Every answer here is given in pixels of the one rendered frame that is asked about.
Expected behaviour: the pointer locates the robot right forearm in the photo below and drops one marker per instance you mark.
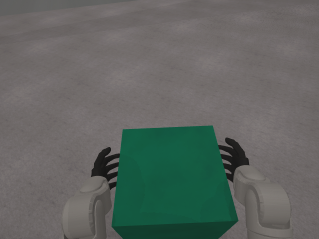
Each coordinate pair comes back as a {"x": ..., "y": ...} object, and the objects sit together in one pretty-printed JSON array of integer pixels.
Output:
[{"x": 268, "y": 210}]

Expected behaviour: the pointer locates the robot left forearm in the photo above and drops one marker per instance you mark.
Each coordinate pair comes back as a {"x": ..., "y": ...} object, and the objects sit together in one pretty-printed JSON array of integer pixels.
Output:
[{"x": 83, "y": 215}]

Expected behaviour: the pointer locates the right robot hand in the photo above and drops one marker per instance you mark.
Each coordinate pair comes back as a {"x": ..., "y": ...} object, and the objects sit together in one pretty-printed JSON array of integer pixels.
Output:
[{"x": 237, "y": 158}]

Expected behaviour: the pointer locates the left robot hand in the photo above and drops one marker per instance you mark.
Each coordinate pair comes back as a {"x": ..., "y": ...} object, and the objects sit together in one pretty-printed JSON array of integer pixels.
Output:
[{"x": 100, "y": 168}]

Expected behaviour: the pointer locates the carton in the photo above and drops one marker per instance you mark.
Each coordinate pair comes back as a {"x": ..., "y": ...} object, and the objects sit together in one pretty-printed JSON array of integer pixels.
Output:
[{"x": 172, "y": 184}]

